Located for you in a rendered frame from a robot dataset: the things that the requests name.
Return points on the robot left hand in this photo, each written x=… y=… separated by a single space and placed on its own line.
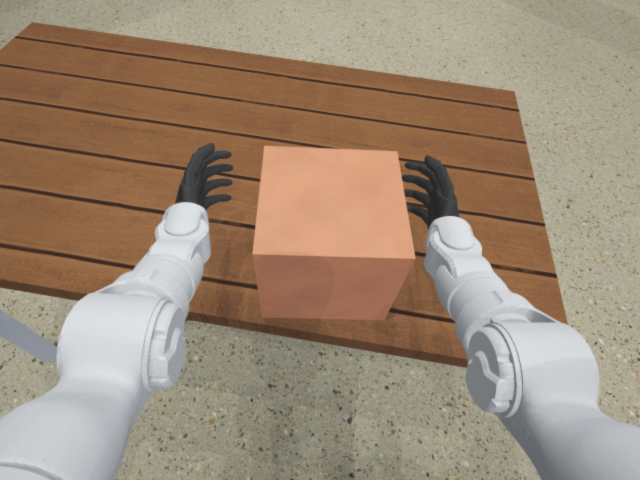
x=194 y=185

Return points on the robot right hand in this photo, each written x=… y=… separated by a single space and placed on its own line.
x=441 y=200

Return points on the table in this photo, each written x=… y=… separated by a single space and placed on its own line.
x=97 y=130

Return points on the robot left forearm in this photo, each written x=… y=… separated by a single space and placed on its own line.
x=174 y=264

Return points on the carton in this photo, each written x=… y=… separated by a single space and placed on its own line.
x=332 y=236

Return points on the robot right upper arm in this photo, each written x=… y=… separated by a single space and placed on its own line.
x=541 y=381

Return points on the robot left upper arm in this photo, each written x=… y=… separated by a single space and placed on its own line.
x=115 y=352

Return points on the robot right forearm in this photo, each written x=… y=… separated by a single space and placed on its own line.
x=466 y=284

